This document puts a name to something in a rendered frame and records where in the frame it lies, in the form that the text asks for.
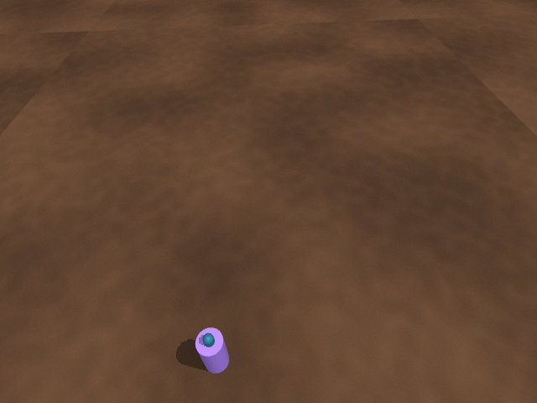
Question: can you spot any bottle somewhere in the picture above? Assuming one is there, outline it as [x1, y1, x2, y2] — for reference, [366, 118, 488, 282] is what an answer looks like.
[196, 327, 229, 374]

